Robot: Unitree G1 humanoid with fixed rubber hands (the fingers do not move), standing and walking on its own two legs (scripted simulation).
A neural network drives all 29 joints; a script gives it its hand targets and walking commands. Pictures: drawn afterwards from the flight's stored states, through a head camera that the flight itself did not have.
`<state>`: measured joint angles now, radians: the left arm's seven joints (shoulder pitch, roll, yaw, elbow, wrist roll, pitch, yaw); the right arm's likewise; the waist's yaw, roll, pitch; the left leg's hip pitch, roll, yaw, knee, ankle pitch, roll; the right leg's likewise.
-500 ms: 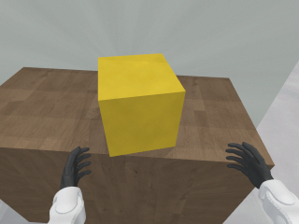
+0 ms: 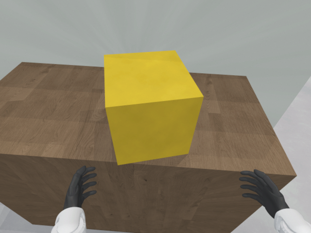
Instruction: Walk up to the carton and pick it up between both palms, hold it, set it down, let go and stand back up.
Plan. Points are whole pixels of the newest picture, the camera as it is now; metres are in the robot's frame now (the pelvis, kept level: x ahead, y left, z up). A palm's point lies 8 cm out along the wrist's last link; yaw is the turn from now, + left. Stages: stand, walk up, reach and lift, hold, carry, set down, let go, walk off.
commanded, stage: set down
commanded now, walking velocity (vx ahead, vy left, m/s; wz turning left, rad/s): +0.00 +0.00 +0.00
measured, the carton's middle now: (147, 105) +0.46 +0.06 +0.10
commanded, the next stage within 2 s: let go in 1.34 s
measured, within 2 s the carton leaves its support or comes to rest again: neither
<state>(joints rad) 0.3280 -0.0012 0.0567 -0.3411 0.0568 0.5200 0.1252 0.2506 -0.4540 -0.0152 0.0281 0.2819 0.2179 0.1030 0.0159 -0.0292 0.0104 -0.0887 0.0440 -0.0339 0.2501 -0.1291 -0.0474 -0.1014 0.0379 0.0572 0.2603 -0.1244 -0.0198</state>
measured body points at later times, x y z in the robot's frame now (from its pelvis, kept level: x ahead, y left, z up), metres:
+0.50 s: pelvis +0.01 +0.00 +0.00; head +0.01 +0.02 +0.45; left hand +0.20 +0.22 -0.01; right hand +0.22 -0.23 +0.00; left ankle +0.01 +0.15 -0.75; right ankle +0.01 -0.11 -0.75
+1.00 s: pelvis +0.02 +0.01 +0.00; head +0.05 +0.02 +0.45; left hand +0.20 +0.23 -0.06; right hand +0.21 -0.23 -0.05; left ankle +0.01 +0.15 -0.75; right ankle +0.01 -0.11 -0.75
